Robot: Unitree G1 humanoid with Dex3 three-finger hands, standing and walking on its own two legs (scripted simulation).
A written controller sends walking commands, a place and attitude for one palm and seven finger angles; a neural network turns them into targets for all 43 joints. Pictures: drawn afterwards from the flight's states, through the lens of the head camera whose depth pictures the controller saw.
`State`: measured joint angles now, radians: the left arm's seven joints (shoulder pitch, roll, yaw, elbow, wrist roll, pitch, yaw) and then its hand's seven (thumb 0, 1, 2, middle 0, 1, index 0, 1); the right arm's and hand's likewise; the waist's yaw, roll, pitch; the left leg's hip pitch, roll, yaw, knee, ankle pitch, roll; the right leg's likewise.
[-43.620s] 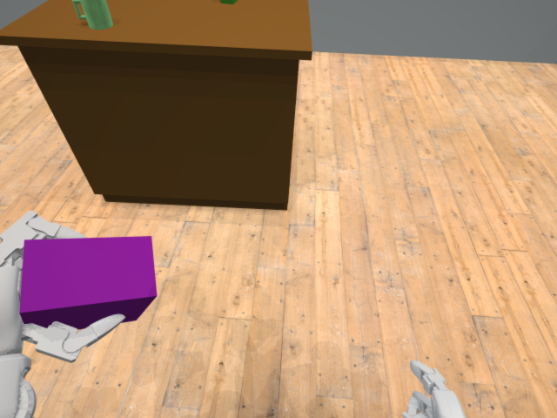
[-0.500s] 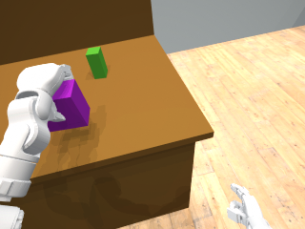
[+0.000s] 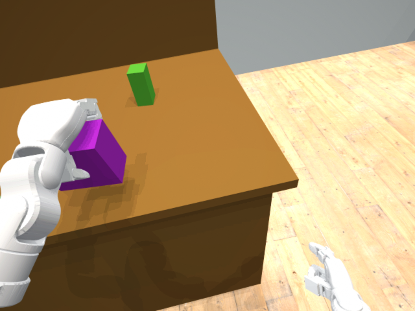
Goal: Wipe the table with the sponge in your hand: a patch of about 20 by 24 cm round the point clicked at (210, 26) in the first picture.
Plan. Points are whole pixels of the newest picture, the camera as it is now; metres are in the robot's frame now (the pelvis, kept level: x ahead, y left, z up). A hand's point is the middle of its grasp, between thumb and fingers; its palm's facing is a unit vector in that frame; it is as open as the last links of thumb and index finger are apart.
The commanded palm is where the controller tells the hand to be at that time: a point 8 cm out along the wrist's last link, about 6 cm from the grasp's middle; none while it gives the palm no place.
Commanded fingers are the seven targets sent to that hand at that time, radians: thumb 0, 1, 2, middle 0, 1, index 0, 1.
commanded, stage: bring the sponge back beside the body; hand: left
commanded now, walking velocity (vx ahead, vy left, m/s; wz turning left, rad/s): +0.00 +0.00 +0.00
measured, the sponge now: (85, 162) +0.30 +0.29 +0.17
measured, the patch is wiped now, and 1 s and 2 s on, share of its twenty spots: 1.00 1.00 1.00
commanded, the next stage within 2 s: step back with the hand held close in 1.16 s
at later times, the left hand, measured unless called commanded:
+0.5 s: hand (42, 173) +0.22 +0.29 +0.22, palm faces +0.21 -0.02 -0.98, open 10.4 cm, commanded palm +0.17 +0.28 +0.29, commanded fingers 0.00 0.10 1.30 -1.20 -1.60 -1.20 -1.60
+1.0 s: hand (17, 190) +0.18 +0.29 +0.23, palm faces +0.30 -0.03 -0.95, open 10.4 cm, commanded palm +0.13 +0.28 +0.28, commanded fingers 0.00 0.10 1.30 -1.20 -1.60 -1.20 -1.60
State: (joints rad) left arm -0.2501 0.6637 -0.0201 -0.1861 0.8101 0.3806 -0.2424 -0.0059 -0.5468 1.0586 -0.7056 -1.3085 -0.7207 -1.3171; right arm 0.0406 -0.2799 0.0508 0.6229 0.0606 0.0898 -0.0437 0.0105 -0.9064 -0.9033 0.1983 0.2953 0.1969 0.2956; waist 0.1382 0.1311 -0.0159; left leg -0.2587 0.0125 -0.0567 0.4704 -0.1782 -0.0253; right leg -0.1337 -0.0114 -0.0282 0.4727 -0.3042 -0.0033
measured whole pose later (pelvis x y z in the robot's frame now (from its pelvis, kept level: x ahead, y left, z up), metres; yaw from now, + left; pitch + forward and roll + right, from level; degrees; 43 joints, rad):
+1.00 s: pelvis -0.03 +0.00 +0.00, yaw -1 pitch -5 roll -1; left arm 0.10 0.70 0.14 -0.48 0.70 0.41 -0.14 -0.01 -0.55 1.06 -0.71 -1.31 -0.72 -1.32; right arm 0.03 -0.26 0.07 0.62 0.06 0.05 -0.08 0.01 -0.90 -0.90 0.20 0.30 0.20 0.30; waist 0.18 0.14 -0.02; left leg -0.25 0.03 -0.06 0.51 -0.17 -0.03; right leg -0.13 0.01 -0.02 0.51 -0.29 -0.01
